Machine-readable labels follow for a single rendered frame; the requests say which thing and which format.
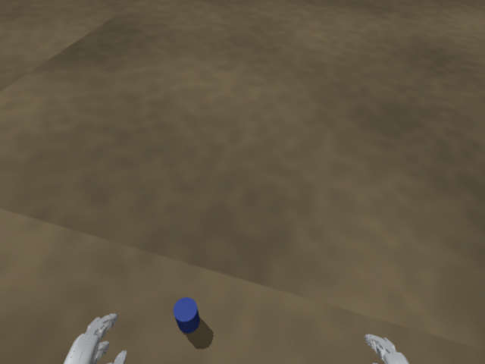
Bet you can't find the can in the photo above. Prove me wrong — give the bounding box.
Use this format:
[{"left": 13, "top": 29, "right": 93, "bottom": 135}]
[{"left": 174, "top": 297, "right": 200, "bottom": 333}]

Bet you can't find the right robot hand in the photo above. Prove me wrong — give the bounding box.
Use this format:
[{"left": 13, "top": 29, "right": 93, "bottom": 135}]
[{"left": 365, "top": 334, "right": 410, "bottom": 364}]

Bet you can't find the left robot hand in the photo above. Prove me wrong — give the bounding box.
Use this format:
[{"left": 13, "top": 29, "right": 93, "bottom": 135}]
[{"left": 64, "top": 313, "right": 127, "bottom": 364}]

